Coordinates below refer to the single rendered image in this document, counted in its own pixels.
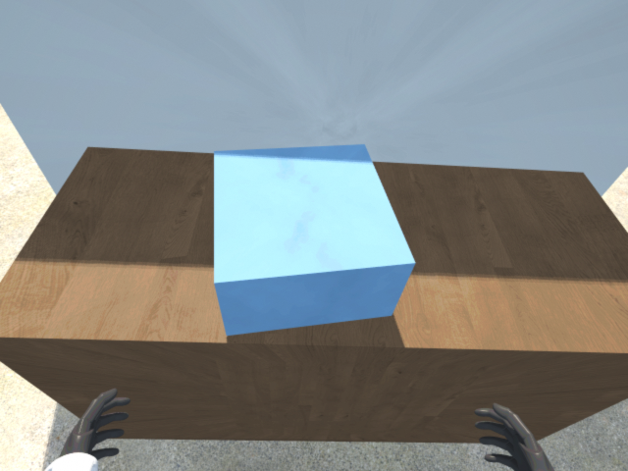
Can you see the pedestal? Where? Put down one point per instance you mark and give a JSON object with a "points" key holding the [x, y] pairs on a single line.
{"points": [[518, 296]]}

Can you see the carton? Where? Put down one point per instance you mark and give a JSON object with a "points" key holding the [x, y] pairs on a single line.
{"points": [[304, 236]]}

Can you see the robot left hand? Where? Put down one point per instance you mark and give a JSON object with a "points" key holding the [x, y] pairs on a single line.
{"points": [[83, 437]]}

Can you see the robot right hand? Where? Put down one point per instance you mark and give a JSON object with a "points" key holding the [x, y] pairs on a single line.
{"points": [[527, 454]]}

